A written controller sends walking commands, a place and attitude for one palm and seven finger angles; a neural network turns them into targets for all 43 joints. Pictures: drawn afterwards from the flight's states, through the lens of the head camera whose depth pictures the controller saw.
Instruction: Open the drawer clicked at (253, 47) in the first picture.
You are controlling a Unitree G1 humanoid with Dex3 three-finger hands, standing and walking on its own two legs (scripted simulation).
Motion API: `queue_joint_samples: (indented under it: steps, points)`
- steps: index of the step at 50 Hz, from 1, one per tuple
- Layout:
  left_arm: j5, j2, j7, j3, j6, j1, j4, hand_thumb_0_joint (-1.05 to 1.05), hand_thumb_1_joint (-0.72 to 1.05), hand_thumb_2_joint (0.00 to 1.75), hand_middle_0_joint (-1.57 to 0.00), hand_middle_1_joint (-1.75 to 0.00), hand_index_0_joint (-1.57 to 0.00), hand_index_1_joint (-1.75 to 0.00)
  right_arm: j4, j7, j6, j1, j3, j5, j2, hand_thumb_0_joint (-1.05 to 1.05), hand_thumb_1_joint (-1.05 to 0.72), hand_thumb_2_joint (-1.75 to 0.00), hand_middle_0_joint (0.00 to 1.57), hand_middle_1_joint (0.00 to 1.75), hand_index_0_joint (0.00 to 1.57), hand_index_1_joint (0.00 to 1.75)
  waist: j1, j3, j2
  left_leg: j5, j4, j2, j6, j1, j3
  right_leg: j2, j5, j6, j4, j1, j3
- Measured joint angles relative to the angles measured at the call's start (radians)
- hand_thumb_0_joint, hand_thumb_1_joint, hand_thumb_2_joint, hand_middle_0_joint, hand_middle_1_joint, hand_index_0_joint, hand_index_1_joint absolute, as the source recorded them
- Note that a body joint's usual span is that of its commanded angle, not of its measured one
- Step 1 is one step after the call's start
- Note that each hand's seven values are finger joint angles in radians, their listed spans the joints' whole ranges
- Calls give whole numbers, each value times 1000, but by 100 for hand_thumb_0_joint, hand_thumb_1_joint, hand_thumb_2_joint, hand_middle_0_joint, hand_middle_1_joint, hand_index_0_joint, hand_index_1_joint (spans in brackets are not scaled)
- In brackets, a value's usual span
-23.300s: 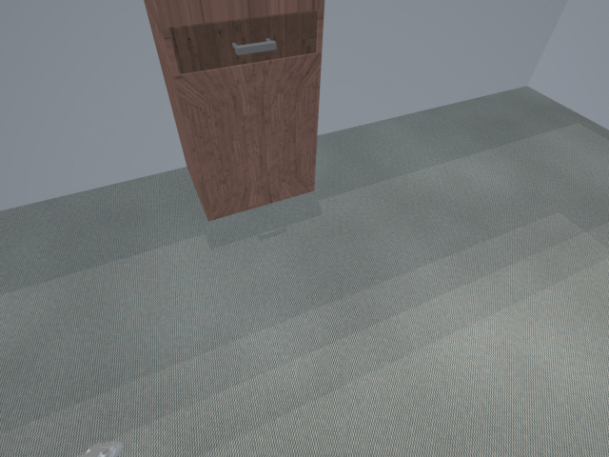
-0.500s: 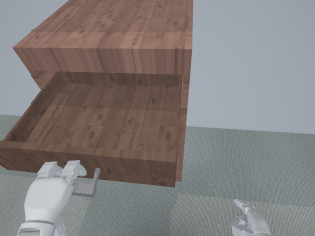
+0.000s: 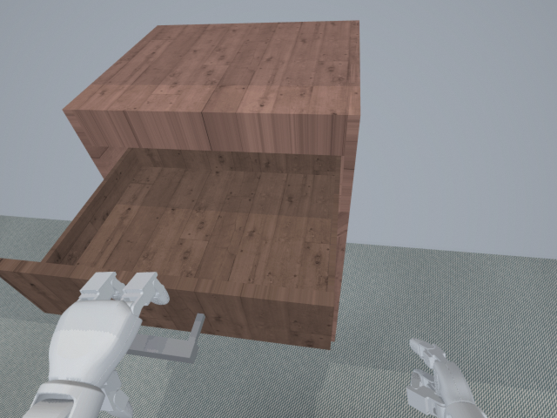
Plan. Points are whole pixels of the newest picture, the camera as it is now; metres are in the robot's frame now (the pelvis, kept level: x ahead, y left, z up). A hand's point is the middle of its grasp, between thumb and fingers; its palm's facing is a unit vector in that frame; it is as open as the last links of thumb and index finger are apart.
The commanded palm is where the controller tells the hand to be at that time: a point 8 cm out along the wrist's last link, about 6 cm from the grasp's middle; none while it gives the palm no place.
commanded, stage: lift the hand off the handle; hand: left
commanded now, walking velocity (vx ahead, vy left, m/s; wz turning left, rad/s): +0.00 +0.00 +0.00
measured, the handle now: (154, 331) +0.22 +0.22 +0.02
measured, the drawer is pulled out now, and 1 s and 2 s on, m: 0.30 0.30 0.30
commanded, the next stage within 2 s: draw the hand back to the body in 0.64 s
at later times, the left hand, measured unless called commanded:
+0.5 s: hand (91, 317) +0.18 +0.23 +0.15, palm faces +0.14 -0.11 -0.98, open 13.8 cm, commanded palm +0.15 +0.23 +0.21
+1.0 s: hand (68, 310) +0.18 +0.25 +0.16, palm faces +0.11 -0.08 -0.99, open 13.8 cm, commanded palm +0.15 +0.25 +0.21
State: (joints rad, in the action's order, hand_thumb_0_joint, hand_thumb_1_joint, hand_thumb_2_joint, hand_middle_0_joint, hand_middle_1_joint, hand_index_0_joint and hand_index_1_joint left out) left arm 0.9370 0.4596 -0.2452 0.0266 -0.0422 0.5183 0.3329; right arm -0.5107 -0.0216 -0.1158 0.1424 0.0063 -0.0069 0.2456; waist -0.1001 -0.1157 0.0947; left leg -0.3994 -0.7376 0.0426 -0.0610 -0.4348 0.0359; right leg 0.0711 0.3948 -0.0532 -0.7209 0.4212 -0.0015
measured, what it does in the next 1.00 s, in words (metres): stands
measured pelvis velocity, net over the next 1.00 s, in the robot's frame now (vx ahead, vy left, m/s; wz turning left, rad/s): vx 0.00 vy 0.01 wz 0.01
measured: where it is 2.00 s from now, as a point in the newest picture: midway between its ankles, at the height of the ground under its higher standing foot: outside the picture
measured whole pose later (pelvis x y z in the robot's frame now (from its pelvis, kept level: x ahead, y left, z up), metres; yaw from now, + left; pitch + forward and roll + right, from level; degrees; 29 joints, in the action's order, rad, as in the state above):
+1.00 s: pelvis +0.00 +0.01 +0.02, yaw +1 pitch +1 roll -1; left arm 0.78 0.60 -0.02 -0.14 0.04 0.52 0.58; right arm -0.49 -0.02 -0.16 0.15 0.05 0.04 0.27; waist -0.11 -0.05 0.11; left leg -0.32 -0.57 0.05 -0.07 -0.26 0.02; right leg 0.07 0.30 -0.04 -0.51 0.23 -0.01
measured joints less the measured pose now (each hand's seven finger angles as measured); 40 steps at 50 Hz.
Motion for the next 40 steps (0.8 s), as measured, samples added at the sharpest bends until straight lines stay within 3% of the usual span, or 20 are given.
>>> queue_joint_samples:
  steps: [18,25,30,34,40]
  points:
    - [-89,55,138,-50,102,60,225,0,-49,30,-32,-121,-33,-121,38,-15,-37,10,36,35,17,1,-90,-90,20,30,20,30,-10,15,20,44,111,5,-12,120,0,-4,-55,17,131,-129,8]
    - [-93,79,177,-47,95,6,276,0,-49,30,-32,-121,-32,-120,42,-3,-38,12,37,32,23,1,-90,-90,20,30,20,30,-18,32,24,59,134,7,-14,148,-6,-7,-72,19,162,-163,4]
    - [-112,109,206,-81,113,-62,255,0,-49,30,-32,-121,-32,-120,24,-2,-43,-2,45,43,13,1,-90,-90,20,30,20,30,-8,45,23,74,159,12,-14,173,-11,-12,-82,19,182,-188,0]
    - [-150,89,249,-86,144,-88,218,0,-49,30,-32,-121,-32,-120,22,-9,-41,-11,51,53,9,1,-90,-90,20,30,20,30,5,57,27,88,180,16,-14,184,-13,-15,-93,21,199,-197,-1]
    - [-138,88,272,-55,129,-46,248,0,-49,30,-32,-121,-32,-120,40,-4,-36,3,58,43,16,1,-90,-90,20,30,20,30,1,58,21,92,188,10,-13,178,-8,-10,-101,19,211,-191,4]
